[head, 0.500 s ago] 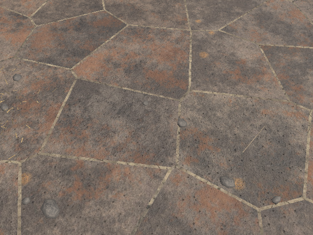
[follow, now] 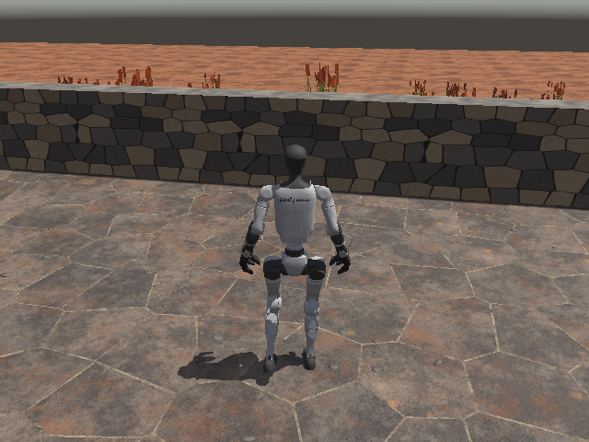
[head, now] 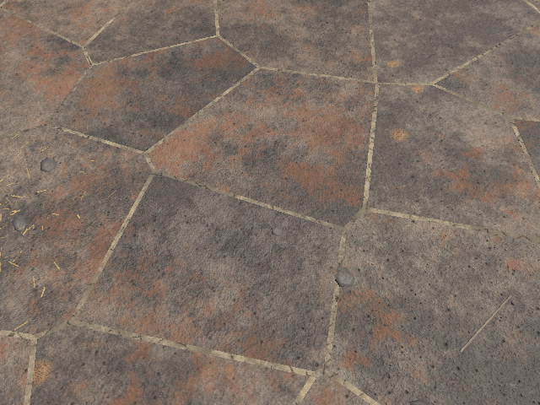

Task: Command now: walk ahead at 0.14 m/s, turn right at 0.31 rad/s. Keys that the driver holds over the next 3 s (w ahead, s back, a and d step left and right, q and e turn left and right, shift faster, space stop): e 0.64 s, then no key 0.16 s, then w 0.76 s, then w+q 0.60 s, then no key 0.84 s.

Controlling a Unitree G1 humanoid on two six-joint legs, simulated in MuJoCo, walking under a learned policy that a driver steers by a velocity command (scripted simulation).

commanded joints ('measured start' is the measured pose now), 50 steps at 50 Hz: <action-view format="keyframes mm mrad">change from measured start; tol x32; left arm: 1 -22 193 56 -73 -1 12 19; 50 88 198 51 -138 -11 24 42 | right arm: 1 90 -69 -23 -52 2 4 -21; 50 -107 -103 -32 -65 21 -39 37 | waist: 1 -38 -131 -194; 12 -43 -142 -169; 14 9 271 -157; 32 3 162 -152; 35 9 -324 -187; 50 48 -143 -48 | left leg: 1 15 7 -2 -158 31 -19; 11 225 -31 -8 -651 302 12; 14 350 412 -445 -803 588 274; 20 322 251 -93 -754 690 243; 32 327 308 58 -624 624 197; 35 -201 43 154 -66 -199 -28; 50 -103 76 47 -402 220 22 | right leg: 1 145 -249 275 -111 437 -205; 11 69 -171 402 -61 -52 -104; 14 -236 65 92 423 -549 45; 19 -265 -41 63 781 -345 151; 31 20 -77 -104 185 -222 88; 35 407 -488 451 -51 562 -270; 44 279 -275 248 -220 -311 -168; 50 283 -315 288 -268 -342 -175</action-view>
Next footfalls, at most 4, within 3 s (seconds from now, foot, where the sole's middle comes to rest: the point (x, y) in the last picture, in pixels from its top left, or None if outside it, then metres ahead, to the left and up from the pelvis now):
0.24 left None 0.14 0.14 -0.77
0.66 right None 0.05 -0.11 -0.77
1.18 left None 0.23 0.06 -0.77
1.66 right None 0.42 -0.31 -0.77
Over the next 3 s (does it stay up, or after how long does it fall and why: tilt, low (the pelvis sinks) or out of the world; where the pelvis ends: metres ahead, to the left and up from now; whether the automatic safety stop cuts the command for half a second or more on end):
stays up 0.79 -0.28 0.00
